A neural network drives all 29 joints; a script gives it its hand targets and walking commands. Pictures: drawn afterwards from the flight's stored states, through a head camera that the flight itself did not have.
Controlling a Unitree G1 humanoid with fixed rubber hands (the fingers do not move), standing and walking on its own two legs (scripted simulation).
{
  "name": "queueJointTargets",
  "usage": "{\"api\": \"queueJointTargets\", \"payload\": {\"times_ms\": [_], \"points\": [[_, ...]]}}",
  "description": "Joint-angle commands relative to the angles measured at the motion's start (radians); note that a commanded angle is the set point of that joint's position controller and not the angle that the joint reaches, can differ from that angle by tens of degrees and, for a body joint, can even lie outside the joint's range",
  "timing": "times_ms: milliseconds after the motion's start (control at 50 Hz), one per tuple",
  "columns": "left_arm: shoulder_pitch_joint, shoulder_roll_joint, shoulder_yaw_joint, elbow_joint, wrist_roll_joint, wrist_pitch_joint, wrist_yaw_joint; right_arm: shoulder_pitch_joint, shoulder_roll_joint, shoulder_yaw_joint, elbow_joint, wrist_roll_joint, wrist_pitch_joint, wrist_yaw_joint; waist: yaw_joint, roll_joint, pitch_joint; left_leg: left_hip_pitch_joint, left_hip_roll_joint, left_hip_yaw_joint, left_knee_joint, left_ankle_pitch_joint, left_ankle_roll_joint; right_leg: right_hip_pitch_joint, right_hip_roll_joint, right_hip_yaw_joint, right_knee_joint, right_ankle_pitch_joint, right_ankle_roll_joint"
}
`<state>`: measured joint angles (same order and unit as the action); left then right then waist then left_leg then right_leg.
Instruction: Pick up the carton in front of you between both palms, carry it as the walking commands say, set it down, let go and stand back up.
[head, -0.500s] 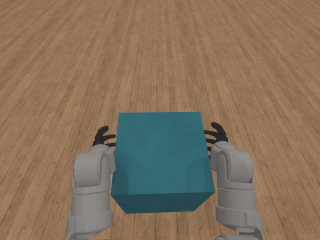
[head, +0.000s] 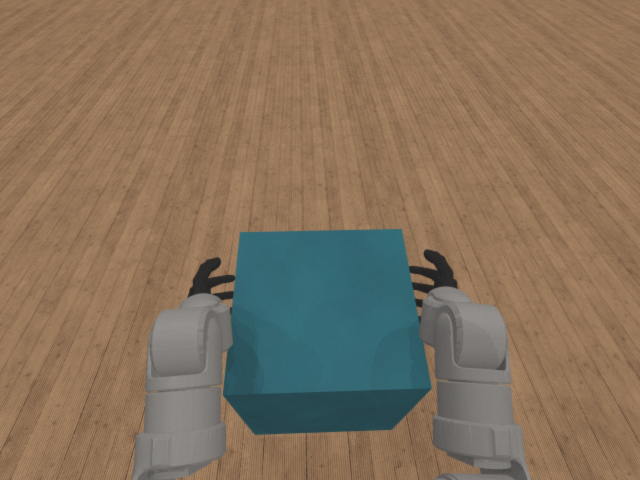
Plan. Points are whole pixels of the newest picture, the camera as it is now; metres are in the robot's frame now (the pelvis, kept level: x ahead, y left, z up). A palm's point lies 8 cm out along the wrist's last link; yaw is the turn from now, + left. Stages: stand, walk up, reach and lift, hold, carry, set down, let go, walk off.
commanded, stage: carry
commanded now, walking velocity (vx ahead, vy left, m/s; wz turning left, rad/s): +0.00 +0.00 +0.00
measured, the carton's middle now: (322, 339) +0.31 +0.00 -0.01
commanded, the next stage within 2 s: none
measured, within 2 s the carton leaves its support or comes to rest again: neither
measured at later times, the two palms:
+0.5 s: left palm (206, 364) +0.24 +0.14 +0.05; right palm (448, 353) +0.25 -0.15 +0.06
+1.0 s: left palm (205, 365) +0.24 +0.14 +0.04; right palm (453, 356) +0.25 -0.16 +0.05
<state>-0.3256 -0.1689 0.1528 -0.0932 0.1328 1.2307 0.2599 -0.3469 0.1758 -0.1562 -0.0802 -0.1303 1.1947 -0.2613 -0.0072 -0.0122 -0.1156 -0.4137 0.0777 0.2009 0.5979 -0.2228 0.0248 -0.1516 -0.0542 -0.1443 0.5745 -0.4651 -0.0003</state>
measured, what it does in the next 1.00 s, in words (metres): stands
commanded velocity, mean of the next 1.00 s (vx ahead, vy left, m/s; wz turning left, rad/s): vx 0.03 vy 0.00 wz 0.00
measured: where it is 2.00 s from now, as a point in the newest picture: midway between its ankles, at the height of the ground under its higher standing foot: (321, 477)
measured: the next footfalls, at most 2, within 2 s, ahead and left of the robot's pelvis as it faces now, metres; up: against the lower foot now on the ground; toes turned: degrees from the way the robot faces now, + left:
right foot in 1.58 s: +0.28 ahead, -0.12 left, +0.00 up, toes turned -10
left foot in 1.92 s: +0.41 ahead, +0.10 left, +0.00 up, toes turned -20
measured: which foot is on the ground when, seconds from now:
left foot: down 0.00-1.00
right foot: down 0.00-1.00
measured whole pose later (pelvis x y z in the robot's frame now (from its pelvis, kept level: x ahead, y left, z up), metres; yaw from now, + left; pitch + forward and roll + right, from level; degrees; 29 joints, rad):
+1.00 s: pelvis -0.05 -0.01 +0.00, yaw +0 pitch +1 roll +0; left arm -0.24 -0.15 0.17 0.22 0.26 0.73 0.04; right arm -0.25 0.15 -0.20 0.23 -0.26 0.70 -0.03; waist 0.00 -0.01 -0.11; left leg -0.43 0.10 0.18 0.53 -0.11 0.02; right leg -0.20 -0.03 -0.16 0.59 -0.41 -0.03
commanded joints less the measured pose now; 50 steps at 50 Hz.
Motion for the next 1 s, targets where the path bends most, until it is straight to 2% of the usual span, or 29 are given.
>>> {"api": "queueJointTargets", "payload": {"times_ms": [0,100,200,400,520,600,660,720,820,940,960,980], "points": [[-0.575,-1.043,-0.666,-0.042,-0.456,-0.020,-0.448,-0.480,1.071,0.665,0.028,0.444,0.017,0.450,0.008,0.006,-0.277,0.249,0.092,-0.104,-0.025,0.414,0.018,-0.038,-0.101,0.064,-0.075,0.495,-0.008],[-0.564,-1.074,-0.672,0.022,-0.447,-0.050,-0.469,-0.464,1.102,0.664,0.088,0.425,-0.017,0.466,0.007,0.005,-0.243,0.235,0.093,-0.110,-0.057,0.323,0.014,-0.072,-0.100,0.076,-0.107,0.383,-0.017],[-0.556,-1.090,-0.667,0.087,-0.421,-0.126,-0.486,-0.460,1.113,0.656,0.143,0.400,-0.091,0.486,0.003,0.005,-0.206,0.221,0.092,-0.117,-0.083,0.252,0.010,-0.107,-0.100,0.084,-0.135,0.289,-0.023],[-0.481,-1.042,-0.648,0.124,-0.353,-0.294,-0.496,-0.384,1.079,0.635,0.195,0.332,-0.256,0.503,0.005,0.011,-0.211,0.219,0.093,-0.120,-0.103,0.228,0.006,-0.116,-0.096,0.085,-0.136,0.249,-0.030],[-0.442,-1.009,-0.607,0.174,-0.283,-0.416,-0.504,-0.336,1.040,0.583,0.248,0.252,-0.379,0.510,0.007,0.012,-0.210,0.218,0.094,-0.122,-0.111,0.215,0.005,-0.125,-0.095,0.093,-0.134,0.241,-0.033],[-0.429,-0.972,-0.582,0.180,-0.217,-0.499,-0.492,-0.322,0.986,0.542,0.257,0.181,-0.460,0.501,0.007,0.014,-0.215,0.222,0.095,-0.126,-0.110,0.215,0.006,-0.128,-0.095,0.097,-0.131,0.236,-0.036],[-0.434,-0.922,-0.515,0.228,-0.148,-0.551,-0.481,-0.338,0.934,0.477,0.306,0.121,-0.511,0.496,0.005,0.015,-0.212,0.219,0.095,-0.130,-0.114,0.192,0.004,-0.137,-0.095,0.100,-0.138,0.205,-0.040],[-0.449,-0.908,-0.473,0.273,-0.115,-0.593,-0.479,-0.362,0.922,0.443,0.347,0.090,-0.554,0.494,0.006,0.011,-0.207,0.212,0.095,-0.132,-0.116,0.185,0.001,-0.141,-0.095,0.102,-0.140,0.195,-0.042],[-0.441,-0.923,-0.485,0.287,-0.120,-0.605,-0.481,-0.358,0.940,0.454,0.356,0.093,-0.567,0.494,0.007,0.013,-0.226,0.219,0.096,-0.126,-0.107,0.233,0.000,-0.126,-0.094,0.098,-0.123,0.244,-0.041],[-0.383,-0.908,-0.527,0.232,-0.147,-0.547,-0.475,-0.296,0.923,0.494,0.305,0.122,-0.508,0.487,0.005,0.015,-0.236,0.220,0.097,-0.123,-0.095,0.283,0.003,-0.115,-0.094,0.091,-0.108,0.289,-0.036],[-0.377,-0.902,-0.522,0.232,-0.143,-0.543,-0.474,-0.292,0.919,0.490,0.306,0.119,-0.504,0.486,0.008,0.008,-0.236,0.213,0.091,-0.116,-0.100,0.203,0.002,-0.109,-0.094,0.089,-0.125,0.218,-0.038],[-0.375,-0.902,-0.523,0.228,-0.141,-0.541,-0.474,-0.297,0.923,0.492,0.300,0.120,-0.502,0.486,0.015,-0.009,-0.213,0.191,0.084,-0.099,-0.109,0.047,-0.004,-0.105,-0.110,0.104,-0.176,0.074,-0.045]]}}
